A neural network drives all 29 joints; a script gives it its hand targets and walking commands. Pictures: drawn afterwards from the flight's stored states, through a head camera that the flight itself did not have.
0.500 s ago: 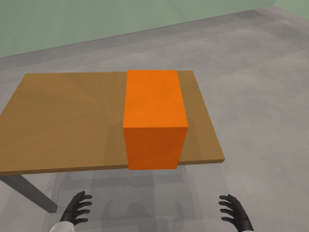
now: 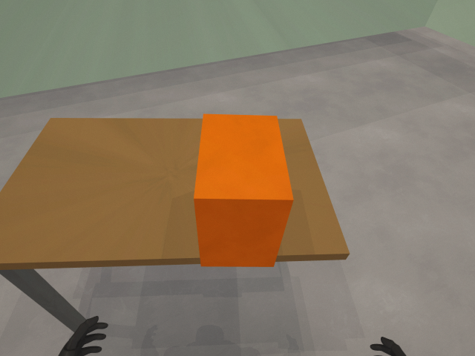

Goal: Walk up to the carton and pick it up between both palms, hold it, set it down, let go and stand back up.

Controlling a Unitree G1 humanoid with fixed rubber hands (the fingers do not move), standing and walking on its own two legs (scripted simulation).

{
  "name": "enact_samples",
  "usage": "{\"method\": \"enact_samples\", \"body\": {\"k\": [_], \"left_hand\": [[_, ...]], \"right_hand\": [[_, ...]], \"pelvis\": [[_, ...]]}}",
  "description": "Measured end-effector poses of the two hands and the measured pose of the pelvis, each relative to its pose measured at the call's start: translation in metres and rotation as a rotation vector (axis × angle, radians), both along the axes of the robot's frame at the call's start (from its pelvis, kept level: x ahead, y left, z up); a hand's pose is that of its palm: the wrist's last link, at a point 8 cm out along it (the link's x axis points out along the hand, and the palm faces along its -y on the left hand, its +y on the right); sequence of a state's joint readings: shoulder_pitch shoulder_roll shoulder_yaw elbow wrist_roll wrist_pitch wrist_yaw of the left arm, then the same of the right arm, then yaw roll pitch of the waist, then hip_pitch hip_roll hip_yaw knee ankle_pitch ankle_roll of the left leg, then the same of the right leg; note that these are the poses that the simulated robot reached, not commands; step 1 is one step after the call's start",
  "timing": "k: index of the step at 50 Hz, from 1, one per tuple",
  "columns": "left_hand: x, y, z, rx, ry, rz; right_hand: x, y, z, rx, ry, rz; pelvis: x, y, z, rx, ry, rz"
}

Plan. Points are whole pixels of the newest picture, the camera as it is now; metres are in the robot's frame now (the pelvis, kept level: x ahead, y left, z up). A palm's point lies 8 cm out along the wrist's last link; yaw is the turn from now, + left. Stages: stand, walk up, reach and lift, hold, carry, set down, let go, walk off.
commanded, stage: stand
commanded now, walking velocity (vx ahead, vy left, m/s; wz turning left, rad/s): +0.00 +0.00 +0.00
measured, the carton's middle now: (238, 191) +0.46 +0.00 -0.01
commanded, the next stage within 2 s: none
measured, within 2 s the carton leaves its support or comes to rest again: neither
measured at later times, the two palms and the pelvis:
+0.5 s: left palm out of the picture +0.01 +0.30 -0.11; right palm out of the picture +0.02 -0.28 -0.10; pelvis -0.05 +0.01 +0.00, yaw +1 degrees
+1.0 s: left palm out of the picture -0.03 +0.31 -0.11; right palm out of the picture +0.00 -0.30 -0.11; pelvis -0.07 +0.00 +0.00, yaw +1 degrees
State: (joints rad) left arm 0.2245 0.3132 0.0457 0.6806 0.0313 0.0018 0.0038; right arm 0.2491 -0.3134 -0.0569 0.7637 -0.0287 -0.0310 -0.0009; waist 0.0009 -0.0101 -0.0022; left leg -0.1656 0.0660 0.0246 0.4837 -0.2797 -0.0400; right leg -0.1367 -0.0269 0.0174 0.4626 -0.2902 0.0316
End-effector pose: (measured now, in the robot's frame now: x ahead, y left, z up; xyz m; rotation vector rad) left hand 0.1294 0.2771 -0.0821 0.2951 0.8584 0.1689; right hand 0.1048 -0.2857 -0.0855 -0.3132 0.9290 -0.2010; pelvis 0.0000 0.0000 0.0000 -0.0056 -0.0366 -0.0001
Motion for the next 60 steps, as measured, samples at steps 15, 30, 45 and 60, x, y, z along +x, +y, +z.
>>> {"method": "enact_samples", "body": {"k": [15,30,45,60], "left_hand": [[-0.085,0.027,-0.017,0.034,0.173,0.036],[-0.132,0.027,-0.026,0.007,0.229,0.049],[-0.168,0.034,-0.024,0.040,0.297,0.083],[-0.135,0.021,-0.020,0.033,0.247,0.071]], "right_hand": [[-0.050,-0.004,-0.006,-0.011,0.096,0.005],[-0.093,0.008,-0.017,0.014,0.157,0.004],[-0.109,-0.007,-0.021,0.008,0.192,-0.012],[-0.095,-0.016,-0.022,0.013,0.192,-0.007]], "pelvis": [[-0.027,0.007,0.002,0.000,-0.026,0.013],[-0.058,0.012,0.001,0.000,-0.040,0.017],[-0.068,0.006,0.000,0.003,-0.031,0.016],[-0.060,-0.004,0.002,0.005,-0.027,0.014]]}}
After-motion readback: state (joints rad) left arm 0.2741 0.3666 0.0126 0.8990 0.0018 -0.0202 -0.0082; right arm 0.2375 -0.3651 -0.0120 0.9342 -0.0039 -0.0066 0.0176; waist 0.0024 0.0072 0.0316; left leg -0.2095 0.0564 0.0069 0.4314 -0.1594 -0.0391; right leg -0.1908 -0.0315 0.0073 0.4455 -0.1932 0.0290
